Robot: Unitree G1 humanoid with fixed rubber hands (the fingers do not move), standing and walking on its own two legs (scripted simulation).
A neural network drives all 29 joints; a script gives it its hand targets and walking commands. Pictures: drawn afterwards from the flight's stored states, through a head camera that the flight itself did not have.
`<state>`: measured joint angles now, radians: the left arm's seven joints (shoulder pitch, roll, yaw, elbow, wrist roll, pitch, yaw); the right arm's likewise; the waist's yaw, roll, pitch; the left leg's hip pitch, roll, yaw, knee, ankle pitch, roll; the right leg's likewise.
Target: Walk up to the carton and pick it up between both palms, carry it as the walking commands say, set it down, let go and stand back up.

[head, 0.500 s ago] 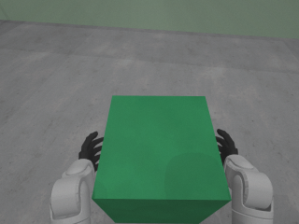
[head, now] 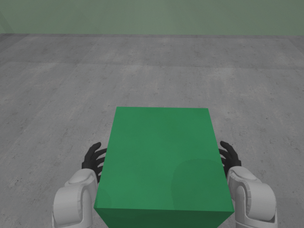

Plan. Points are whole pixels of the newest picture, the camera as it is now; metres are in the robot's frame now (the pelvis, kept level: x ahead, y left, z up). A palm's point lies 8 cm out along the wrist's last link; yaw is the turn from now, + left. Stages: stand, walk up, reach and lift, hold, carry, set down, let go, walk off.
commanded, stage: carry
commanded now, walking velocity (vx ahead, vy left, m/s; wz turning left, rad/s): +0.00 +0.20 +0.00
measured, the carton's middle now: (160, 175) +0.28 -0.01 +0.00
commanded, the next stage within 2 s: none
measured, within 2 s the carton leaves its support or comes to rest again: neither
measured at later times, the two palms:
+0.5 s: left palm (18, 190) +0.21 +0.31 +0.08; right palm (167, 187) +0.21 -0.02 +0.07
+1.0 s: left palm out of the picture +0.17 +0.48 +0.07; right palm (91, 205) +0.18 +0.14 +0.07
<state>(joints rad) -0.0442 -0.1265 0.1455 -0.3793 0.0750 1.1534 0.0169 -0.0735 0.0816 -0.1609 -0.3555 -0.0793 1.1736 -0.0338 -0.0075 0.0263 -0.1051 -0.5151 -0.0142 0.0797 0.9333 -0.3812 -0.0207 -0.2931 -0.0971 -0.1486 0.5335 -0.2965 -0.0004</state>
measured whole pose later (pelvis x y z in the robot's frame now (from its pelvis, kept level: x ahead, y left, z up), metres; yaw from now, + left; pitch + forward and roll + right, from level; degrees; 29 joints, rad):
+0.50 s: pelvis -0.04 +0.15 -0.01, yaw +0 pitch +5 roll +0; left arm -0.06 -0.12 0.16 -0.42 0.05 1.15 0.02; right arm -0.07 0.12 -0.17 -0.40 -0.09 1.15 -0.03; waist 0.01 0.02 -0.11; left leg -0.39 -0.04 0.19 0.53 -0.22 0.12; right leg -0.34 -0.04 -0.17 0.66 -0.43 0.00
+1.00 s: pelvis -0.08 +0.30 +0.00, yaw +1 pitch +4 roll -1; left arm -0.05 -0.12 0.17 -0.45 0.06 1.16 0.02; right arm -0.07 0.13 -0.17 -0.40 -0.08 1.14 -0.03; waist 0.02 -0.02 -0.05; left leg -0.39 0.02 0.13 0.54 -0.23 0.07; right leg -0.52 -0.09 -0.09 1.10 -0.52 0.05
